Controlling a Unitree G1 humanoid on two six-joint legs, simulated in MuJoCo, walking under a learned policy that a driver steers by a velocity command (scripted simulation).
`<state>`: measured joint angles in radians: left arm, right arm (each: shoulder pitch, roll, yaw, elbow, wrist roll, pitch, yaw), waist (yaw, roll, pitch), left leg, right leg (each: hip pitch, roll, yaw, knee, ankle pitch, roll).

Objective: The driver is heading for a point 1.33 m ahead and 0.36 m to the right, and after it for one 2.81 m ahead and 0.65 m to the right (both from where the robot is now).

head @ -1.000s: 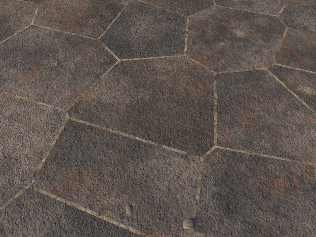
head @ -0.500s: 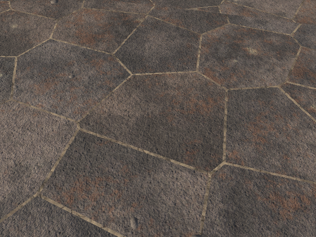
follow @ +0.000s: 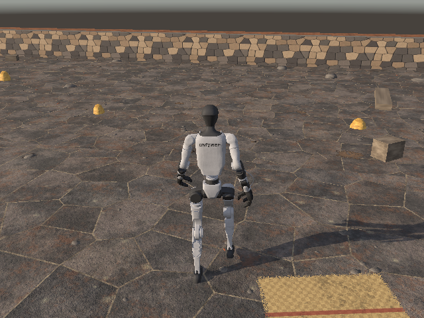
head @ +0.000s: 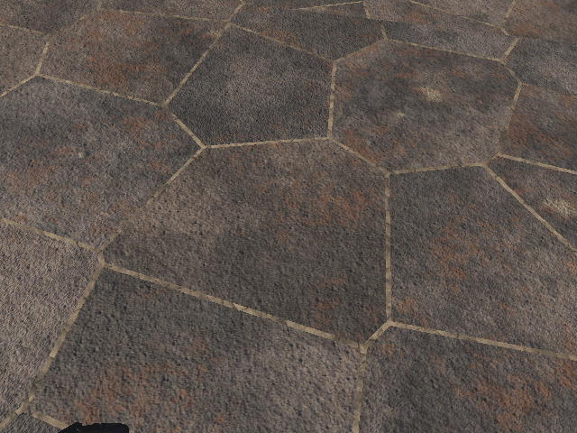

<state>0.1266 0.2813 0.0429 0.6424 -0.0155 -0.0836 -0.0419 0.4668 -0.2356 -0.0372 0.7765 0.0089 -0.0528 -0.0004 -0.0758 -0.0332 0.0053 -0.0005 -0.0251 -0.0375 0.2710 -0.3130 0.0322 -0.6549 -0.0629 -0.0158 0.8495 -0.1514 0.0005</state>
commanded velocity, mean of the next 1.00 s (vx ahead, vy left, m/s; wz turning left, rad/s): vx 0.24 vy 0.00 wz -0.12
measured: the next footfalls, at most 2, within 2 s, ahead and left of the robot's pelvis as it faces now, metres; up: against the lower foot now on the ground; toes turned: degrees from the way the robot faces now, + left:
right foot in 0.16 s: +0.27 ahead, -0.14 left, +0.00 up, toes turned -1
left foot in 0.62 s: +0.46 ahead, +0.08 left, +0.00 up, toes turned -1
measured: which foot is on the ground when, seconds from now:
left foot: down 0.00-0.16, up 0.18-0.60, down 0.62-1.00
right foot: up 0.00-0.14, down 0.16-0.64, up 0.66-0.98, down 1.00-1.00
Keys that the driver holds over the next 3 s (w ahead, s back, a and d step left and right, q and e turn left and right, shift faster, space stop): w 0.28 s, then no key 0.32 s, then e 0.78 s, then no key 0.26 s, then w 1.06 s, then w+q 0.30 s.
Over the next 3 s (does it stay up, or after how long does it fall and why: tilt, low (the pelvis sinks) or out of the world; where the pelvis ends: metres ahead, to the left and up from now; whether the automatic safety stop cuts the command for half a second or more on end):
stays up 0.85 -0.36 0.00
